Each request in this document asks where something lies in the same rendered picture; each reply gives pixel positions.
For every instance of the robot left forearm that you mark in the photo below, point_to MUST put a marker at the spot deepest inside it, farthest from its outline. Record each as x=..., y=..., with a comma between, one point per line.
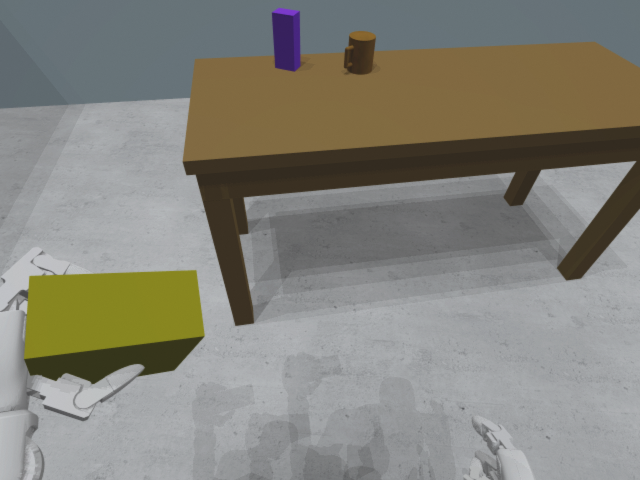
x=20, y=457

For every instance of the robot right hand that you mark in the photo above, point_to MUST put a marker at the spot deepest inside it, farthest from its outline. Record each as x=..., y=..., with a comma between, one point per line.
x=510, y=463

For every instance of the sponge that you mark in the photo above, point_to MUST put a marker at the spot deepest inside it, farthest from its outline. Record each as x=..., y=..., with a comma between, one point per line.
x=91, y=325

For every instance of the table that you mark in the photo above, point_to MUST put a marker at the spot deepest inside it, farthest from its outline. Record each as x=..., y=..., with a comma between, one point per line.
x=421, y=114

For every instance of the robot left hand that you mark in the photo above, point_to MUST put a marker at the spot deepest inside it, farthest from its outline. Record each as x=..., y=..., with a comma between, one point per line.
x=69, y=395

